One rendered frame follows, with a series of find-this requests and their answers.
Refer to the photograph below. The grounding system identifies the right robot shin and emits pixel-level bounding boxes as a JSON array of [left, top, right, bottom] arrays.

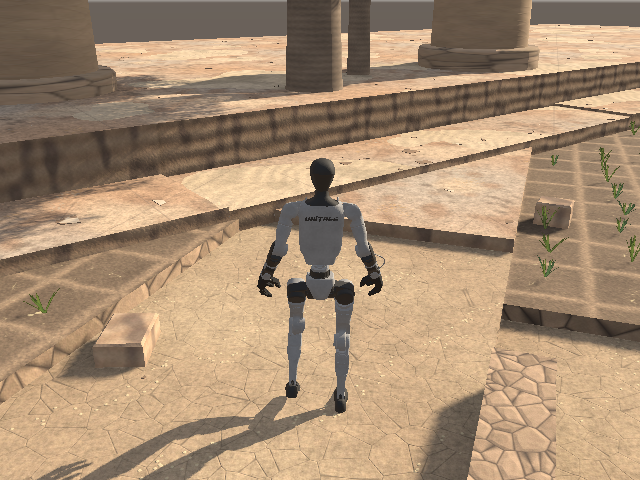
[[335, 333, 350, 399]]

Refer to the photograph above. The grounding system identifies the robot left hand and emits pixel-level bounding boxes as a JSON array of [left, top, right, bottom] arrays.
[[257, 275, 281, 297]]

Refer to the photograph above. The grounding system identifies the left robot upper arm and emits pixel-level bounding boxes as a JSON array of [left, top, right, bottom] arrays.
[[272, 201, 301, 257]]

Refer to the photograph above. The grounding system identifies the robot left forearm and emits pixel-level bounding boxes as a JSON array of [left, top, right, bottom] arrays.
[[260, 241, 282, 280]]

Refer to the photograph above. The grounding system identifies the left robot thigh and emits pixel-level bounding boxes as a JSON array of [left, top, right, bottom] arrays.
[[287, 278, 307, 334]]

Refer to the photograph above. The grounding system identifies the robot right forearm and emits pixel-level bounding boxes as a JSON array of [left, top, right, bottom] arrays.
[[361, 242, 381, 279]]

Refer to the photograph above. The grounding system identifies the robot right hand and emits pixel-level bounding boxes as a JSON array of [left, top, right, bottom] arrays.
[[360, 274, 383, 296]]

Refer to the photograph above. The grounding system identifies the right robot upper arm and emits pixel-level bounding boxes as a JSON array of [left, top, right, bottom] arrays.
[[342, 202, 371, 258]]

